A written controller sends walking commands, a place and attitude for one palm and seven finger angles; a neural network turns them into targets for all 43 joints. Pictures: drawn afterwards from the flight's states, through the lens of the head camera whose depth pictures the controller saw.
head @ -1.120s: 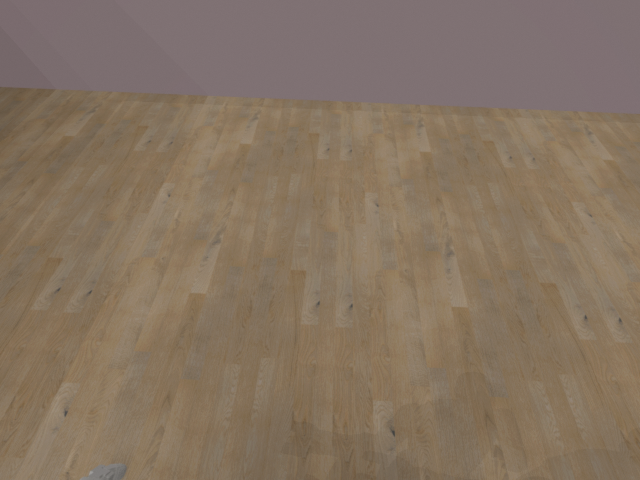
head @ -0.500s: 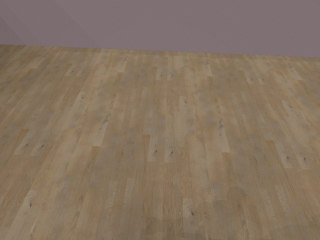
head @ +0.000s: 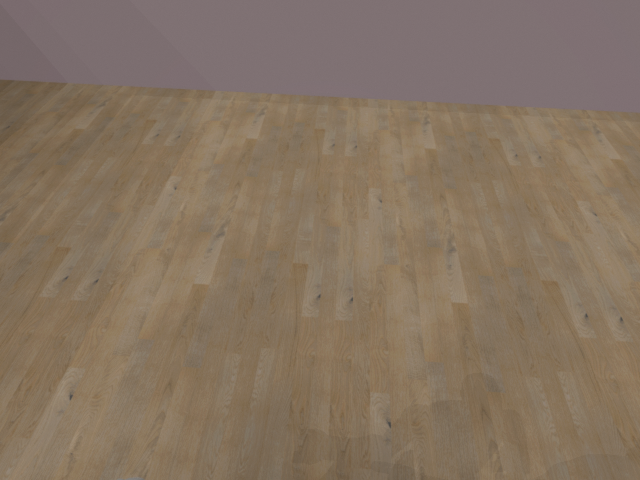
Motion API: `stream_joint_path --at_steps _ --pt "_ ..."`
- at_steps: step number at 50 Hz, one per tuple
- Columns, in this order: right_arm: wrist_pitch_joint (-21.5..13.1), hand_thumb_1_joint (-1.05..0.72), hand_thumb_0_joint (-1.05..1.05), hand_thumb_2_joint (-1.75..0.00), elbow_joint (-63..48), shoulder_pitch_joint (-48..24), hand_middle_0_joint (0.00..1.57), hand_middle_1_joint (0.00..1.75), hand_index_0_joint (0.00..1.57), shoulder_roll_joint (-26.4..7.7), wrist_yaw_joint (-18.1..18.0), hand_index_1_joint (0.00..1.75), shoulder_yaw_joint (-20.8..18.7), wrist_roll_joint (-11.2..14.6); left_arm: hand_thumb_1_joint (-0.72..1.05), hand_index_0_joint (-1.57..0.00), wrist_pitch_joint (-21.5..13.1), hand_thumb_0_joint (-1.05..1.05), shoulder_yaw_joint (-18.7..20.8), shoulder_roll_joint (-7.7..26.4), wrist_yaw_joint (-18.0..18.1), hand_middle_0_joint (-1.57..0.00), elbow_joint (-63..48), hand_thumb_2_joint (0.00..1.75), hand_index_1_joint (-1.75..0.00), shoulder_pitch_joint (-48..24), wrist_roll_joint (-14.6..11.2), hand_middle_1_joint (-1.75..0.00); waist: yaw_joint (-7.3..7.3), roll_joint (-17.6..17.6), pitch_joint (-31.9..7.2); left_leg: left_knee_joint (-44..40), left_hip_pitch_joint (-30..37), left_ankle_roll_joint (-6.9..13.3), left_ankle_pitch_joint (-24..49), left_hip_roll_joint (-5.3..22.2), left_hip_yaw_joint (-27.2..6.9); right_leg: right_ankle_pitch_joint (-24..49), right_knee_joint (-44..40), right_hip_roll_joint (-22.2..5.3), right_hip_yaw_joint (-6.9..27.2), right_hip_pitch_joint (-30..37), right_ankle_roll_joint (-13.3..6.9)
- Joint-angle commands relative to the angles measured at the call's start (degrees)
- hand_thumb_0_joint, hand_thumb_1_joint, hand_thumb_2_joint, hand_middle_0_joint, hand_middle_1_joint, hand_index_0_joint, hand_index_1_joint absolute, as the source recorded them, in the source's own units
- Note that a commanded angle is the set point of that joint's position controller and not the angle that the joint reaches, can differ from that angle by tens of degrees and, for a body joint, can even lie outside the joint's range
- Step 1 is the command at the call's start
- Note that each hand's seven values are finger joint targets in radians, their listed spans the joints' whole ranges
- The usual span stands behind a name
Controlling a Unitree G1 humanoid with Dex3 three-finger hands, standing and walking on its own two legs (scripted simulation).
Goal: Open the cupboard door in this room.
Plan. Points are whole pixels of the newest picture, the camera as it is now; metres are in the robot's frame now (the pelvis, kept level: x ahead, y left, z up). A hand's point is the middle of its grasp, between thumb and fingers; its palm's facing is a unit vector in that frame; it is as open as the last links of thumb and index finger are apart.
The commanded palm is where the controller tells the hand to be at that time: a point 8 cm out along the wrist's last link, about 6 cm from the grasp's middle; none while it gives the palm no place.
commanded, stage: turn or walk to find it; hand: left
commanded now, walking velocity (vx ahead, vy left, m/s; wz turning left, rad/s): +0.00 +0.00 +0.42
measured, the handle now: out of the picture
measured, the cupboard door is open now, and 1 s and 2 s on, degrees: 0 0 0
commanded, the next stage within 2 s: none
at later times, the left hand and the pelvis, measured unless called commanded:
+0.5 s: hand out of the picture +0.01 +0.20 -0.16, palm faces +0.22 -0.93 -0.29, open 7.4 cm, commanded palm none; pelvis -0.03 -0.02 -0.01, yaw +12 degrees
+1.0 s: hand out of the picture -0.13 +0.22 -0.18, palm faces +0.46 -0.85 -0.24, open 7.4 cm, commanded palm none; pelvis -0.07 +0.01 +0.00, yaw +25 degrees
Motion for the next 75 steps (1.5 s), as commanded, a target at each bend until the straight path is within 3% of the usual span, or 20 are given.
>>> stream_joint_path --at_steps 1,5,7,9,20,21,23,28,35,39,41,42,47,54,60,61,62,63,67,75 --pt "0.0 -0.9 0.0 -0.9 -4.9 1.6 0.2 0.3 0.2 -5.0 -0.4 0.3 -1.9 0.2 0.9 -0.2 0.2 0.0 2.4 9.5 0.9 -0.2 -4.6 0.9 -0.3 2.8 0.0 -0.3 0.69 -6.7 -3.7 6.3 -3.8 0.5 8.0 3.0 -1.1 10.6 -4.4 -13.5 8.4 1.2 -3.9" --pt "0.4 -0.9 0.0 -0.9 -6.3 4.7 0.2 0.3 0.2 -4.2 -0.2 0.3 -2.9 0.2 0.9 -0.2 0.7 0.0 3.0 8.8 1.2 -0.2 -7.9 0.9 -0.3 0.9 0.4 -0.3 -0.94 -5.7 -2.1 6.5 -2.6 1.1 3.7 3.9 -1.7 5.3 -1.0 -14.2 5.5 -5.6 -4.5" --pt "0.0 -0.9 0.0 -0.9 -7.1 6.4 0.2 0.3 0.2 -6.3 0.0 0.3 -3.4 -0.4 0.9 -0.2 1.2 0.0 2.8 5.6 1.0 -0.2 -9.3 0.9 -0.3 -0.3 0.2 -0.3 -2.07 7.8 0.1 -4.7 -4.5 5.0 7.1 10.0 -16.1 -5.4 11.5 -4.3 -2.5 -9.4 0.7" --pt "-0.6 -0.9 0.0 -0.9 -7.7 8.0 0.2 0.3 0.2 -8.4 -0.8 0.3 -4.3 -0.2 0.9 -0.2 0.9 0.0 2.8 4.3 1.3 -0.2 -10.7 0.9 -0.3 -0.3 0.1 -0.3 -1.73 13.2 -0.9 -11.1 -1.2 12.9 18.2 17.1 -29.1 -18.4 28.4 -1.1 1.1 -14.4 1.7" --pt "0.5 -0.9 0.0 -0.9 -9.9 6.2 0.2 0.3 0.2 -5.5 -1.2 0.3 -5.8 -0.1 0.9 -0.2 0.0 0.0 3.6 0.0 1.0 -0.2 -9.4 0.9 -0.3 8.1 -0.8 -0.3 0.95 7.6 -7.8 -2.4 -1.7 8.0 17.9 7.6 -20.9 -3.9 1.2 1.6 0.3 1.9 2.4" --pt "0.7 -0.9 0.0 -0.9 -10.5 5.7 0.2 0.3 0.2 -3.9 -0.9 0.3 -5.7 0.3 0.9 -0.2 -0.3 0.0 4.1 1.7 1.2 -0.2 -9.0 0.9 -0.3 9.9 -0.5 -0.3 1.83 4.2 -6.6 0.0 -9.6 5.4 9.1 5.1 -19.1 -0.1 -5.6 -1.0 1.9 9.7 1.7" --pt "0.7 -0.9 0.0 -0.9 -13.0 4.1 0.2 0.3 0.2 0.2 -0.6 0.3 -5.4 0.1 0.9 -0.2 -0.6 0.0 5.3 9.3 1.6 -0.2 -10.4 0.9 -0.3 9.2 0.7 -0.3 2.88 -16.0 -1.6 24.1 -24.4 -1.3 -16.8 -4.7 -2.3 -0.4 -14.2 -25.4 24.1 7.7 -8.1" --pt "2.1 -0.9 0.0 -0.9 -9.5 6.0 0.2 0.3 0.2 0.2 0.7 0.3 -5.6 -0.1 0.9 -0.2 -1.3 0.0 4.0 3.9 1.4 -0.2 -11.6 0.9 -0.3 2.4 0.7 -0.3 -1.43 -10.5 3.2 40.9 -19.2 -2.2 -7.4 1.0 0.3 7.9 -10.2 -15.9 6.4 -3.1 -7.7" --pt "1.4 -0.9 0.0 -0.9 -11.1 -1.8 0.2 0.3 0.2 1.7 0.7 0.3 -4.1 0.5 0.9 -0.2 -1.0 0.0 5.0 7.2 1.3 -0.2 -8.3 0.9 -0.3 11.3 1.3 -0.3 3.2 -11.0 0.0 19.8 -12.8 -2.4 -12.8 0.9 5.6 27.2 -3.8 -17.9 3.4 5.5 -8.8" --pt "0.4 -0.9 0.0 -0.9 -9.8 4.0 0.2 0.3 0.2 -0.4 0.5 0.3 -4.2 0.5 0.9 -0.2 -0.3 0.0 5.3 7.3 1.1 -0.2 -8.0 0.9 -0.3 8.9 0.6 -0.3 -0.31 -8.2 -3.4 -1.3 2.2 -1.0 0.9 1.1 6.5 23.9 5.9 -16.0 -2.0 0.5 -3.3" --pt "-0.3 -0.9 0.0 -0.9 -9.6 8.3 0.2 0.3 0.2 -10.0 0.2 0.3 -6.2 0.1 0.9 -0.2 0.4 0.0 3.9 1.2 0.4 -0.2 -11.1 0.9 -0.3 9.6 0.1 -0.3 -1.7 18.0 -6.1 -6.4 15.2 9.6 36.6 22.9 -18.9 -21.7 27.2 -5.1 -7.0 -20.2 4.2" --pt "-0.2 -0.9 0.0 -0.9 -8.5 10.6 0.2 0.3 0.2 -10.0 -0.4 0.3 -6.4 0.2 0.9 -0.2 1.2 0.0 3.7 2.0 0.9 -0.2 -11.6 0.9 -0.3 5.9 0.6 -0.3 -3.74 12.4 -6.8 -6.9 11.2 12.7 33.7 23.9 -17.6 -23.1 34.0 -5.3 -1.8 -18.8 3.5" --pt "-0.8 -0.9 0.0 -0.9 -10.5 2.3 0.2 0.3 0.2 -4.8 -1.5 0.3 -4.6 -0.1 0.9 -0.2 1.2 0.0 4.2 1.3 -0.1 -0.2 -8.4 0.9 -0.3 6.2 0.2 -0.3 -0.13 7.8 -2.5 -7.2 4.6 9.9 25.6 13.9 -8.6 -10.6 35.2 -5.0 0.0 -17.4 4.2" --pt "-0.2 -0.9 0.0 -0.9 -10.4 4.3 0.2 0.3 0.2 -5.2 -1.2 0.3 -5.3 -0.4 0.9 -0.2 1.2 0.0 4.1 -0.2 0.1 -0.2 -10.1 0.9 -0.3 4.0 0.0 -0.3 -1.39 7.2 -2.1 -8.0 3.1 11.0 19.0 13.6 -13.5 -11.3 22.4 -2.7 -0.5 -12.5 4.0" --pt "0.4 -0.9 0.0 -0.9 -11.4 2.3 0.2 0.3 0.2 -4.4 -0.6 0.3 -5.8 -0.1 0.9 -0.2 -0.1 0.0 4.4 0.2 0.8 -0.2 -9.5 0.9 -0.3 9.7 -0.3 -0.3 1.93 5.8 -3.6 -1.9 -5.6 7.6 15.5 9.8 -14.9 0.0 -0.3 -1.2 -1.1 4.0 3.0" --pt "0.3 -0.9 0.0 -0.9 -11.7 2.7 0.2 0.3 0.2 -2.1 -0.3 0.3 -5.6 0.4 0.9 -0.2 -0.6 0.0 4.9 2.7 1.1 -0.2 -9.5 0.9 -0.3 11.2 0.2 -0.3 2.73 -1.2 -4.3 4.3 -12.0 4.5 6.7 5.8 -11.8 1.5 -7.5 -6.6 4.3 10.5 1.7" --pt "0.3 -0.9 0.0 -0.9 -13.2 3.7 0.2 0.3 0.2 1.8 0.0 0.3 -4.9 0.6 0.9 -0.2 -1.1 0.0 5.9 7.9 1.4 -0.2 -9.9 0.9 -0.3 11.2 1.1 -0.3 2.43 -17.6 -3.2 17.1 -21.9 -0.1 -11.1 -3.1 -1.2 3.5 -12.1 -21.8 20.2 13.1 -4.5" --pt "1.0 -0.9 0.0 -0.9 -13.5 2.0 0.2 0.3 0.2 -0.8 -0.2 0.3 -5.7 -0.3 0.9 -0.2 -0.8 0.0 5.8 8.6 1.3 -0.2 -10.9 0.9 -0.3 10.9 0.6 -0.3 3.69 -16.3 -2.7 28.2 -20.0 -0.5 -18.6 -2.1 -2.1 3.7 -13.4 -26.4 21.3 4.6 -8.8" --pt "2.2 -0.9 0.0 -0.9 -9.4 5.4 0.2 0.3 0.2 0.3 0.9 0.3 -5.8 -0.5 0.9 -0.2 -1.1 0.0 4.4 3.1 1.2 -0.2 -12.6 0.9 -0.3 2.2 0.5 -0.3 -1.03 -8.6 1.8 42.3 -18.7 -1.8 -7.5 1.2 -0.4 3.3 -11.5 -16.4 6.1 -2.2 -6.7" --pt "2.0 -0.9 0.0 -0.9 -9.8 0.3 0.2 0.3 0.2 1.9 0.9 0.3 -4.6 0.1 0.9 -0.2 -0.9 0.0 5.2 5.7 1.1 -0.2 -9.2 0.9 -0.3 9.0 1.2 -0.3 2.91 -10.4 0.4 24.5 -14.4 -3.0 -12.7 2.4 4.8 13.7 -8.2 -18.8 1.7 4.5 -8.3"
